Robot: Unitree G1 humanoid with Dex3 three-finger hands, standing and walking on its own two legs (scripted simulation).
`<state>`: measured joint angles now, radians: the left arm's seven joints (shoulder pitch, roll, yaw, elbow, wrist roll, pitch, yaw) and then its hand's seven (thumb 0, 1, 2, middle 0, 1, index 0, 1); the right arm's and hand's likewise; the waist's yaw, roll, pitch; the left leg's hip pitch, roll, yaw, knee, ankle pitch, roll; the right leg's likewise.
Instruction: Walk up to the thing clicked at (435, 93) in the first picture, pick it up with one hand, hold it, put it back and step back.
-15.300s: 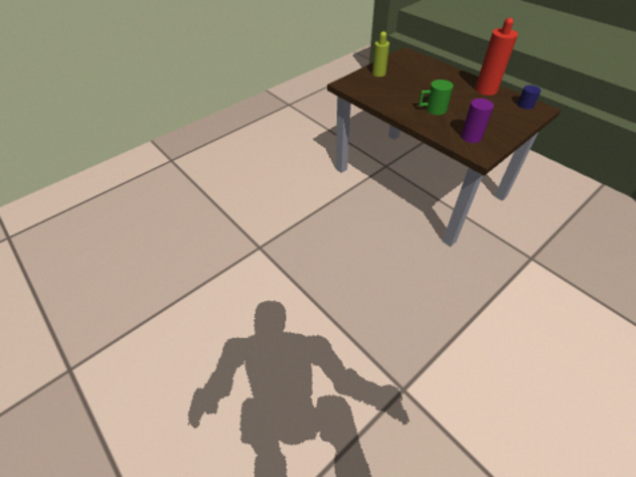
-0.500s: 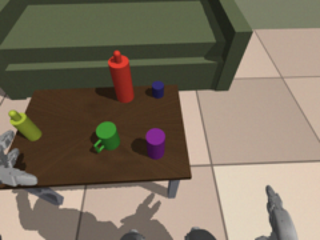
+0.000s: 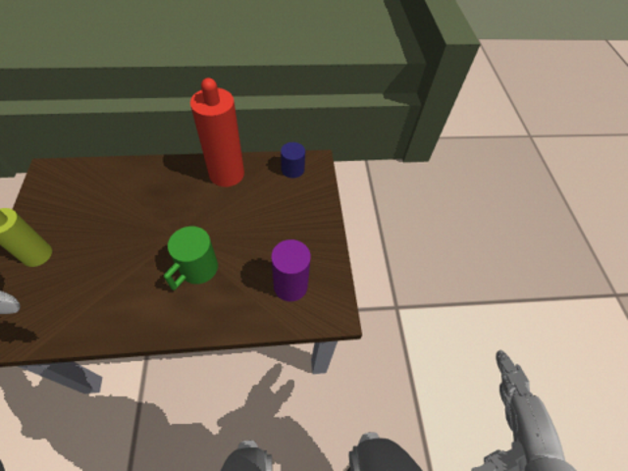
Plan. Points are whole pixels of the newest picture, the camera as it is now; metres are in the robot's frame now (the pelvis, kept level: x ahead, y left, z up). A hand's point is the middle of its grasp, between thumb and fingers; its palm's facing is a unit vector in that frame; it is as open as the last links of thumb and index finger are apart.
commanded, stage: go down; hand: left
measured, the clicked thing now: (188, 262) +0.51 +0.21 -0.22
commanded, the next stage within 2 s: approach in 0.22 s
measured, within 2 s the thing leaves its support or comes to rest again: neither
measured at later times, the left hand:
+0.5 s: hand out of the picture +0.41 +0.37 +0.06, palm faces +0.22 -0.98 -0.05, open 17.7 cm
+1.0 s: hand (136, 266) +0.47 +0.28 -0.15, palm faces +0.15 -0.99 +0.04, open 17.7 cm
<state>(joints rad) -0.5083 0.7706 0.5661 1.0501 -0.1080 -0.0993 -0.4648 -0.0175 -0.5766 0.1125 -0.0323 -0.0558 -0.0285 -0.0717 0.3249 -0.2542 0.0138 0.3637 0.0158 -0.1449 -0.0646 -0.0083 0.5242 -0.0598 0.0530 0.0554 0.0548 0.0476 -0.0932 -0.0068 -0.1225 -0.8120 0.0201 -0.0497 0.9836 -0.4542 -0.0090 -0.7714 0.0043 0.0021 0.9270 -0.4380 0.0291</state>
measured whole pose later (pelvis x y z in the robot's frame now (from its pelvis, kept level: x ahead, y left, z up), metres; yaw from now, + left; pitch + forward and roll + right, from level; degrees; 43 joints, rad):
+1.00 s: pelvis -0.04 +0.01 -0.12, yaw -4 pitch +33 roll -7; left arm -0.77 0.79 0.66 1.27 -0.09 -0.57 -0.35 -0.02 -0.61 0.07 -0.05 -0.07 -0.04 -0.09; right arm 0.32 -0.29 -0.01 0.02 -0.09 -0.14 0.03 -0.01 0.50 -0.07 0.05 0.06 0.06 0.05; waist -0.33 -0.05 -0.15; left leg -1.52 0.04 -0.12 1.53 -0.59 -0.01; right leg -1.44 0.04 -0.05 1.42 -0.55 0.03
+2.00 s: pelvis -0.05 +0.00 -0.15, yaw -4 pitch +35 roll -7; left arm -0.81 0.64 0.54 1.19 0.05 -0.60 0.04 -0.02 -0.61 0.04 -0.22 -0.15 -0.22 -0.15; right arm 0.44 -0.32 -0.09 -0.42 -0.08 0.00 0.12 -0.01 0.50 -0.06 0.06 0.06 0.06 0.05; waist -0.41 -0.03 -0.17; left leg -1.65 0.03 -0.11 1.66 -0.63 -0.01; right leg -1.58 0.03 -0.04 1.57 -0.60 0.04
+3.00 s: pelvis -0.05 +0.01 -0.15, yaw -5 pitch +35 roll -8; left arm -0.87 0.74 0.56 1.17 0.08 -0.51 0.02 -0.02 -0.60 0.82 -0.81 -1.06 -0.83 -1.09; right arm 0.47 -0.35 -0.10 -0.52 -0.07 0.02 0.13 -0.01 0.49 -0.07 0.06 0.06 0.06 0.05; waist -0.46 -0.06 -0.15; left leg -1.64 0.04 -0.11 1.64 -0.62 0.00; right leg -1.57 0.04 -0.04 1.53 -0.58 0.05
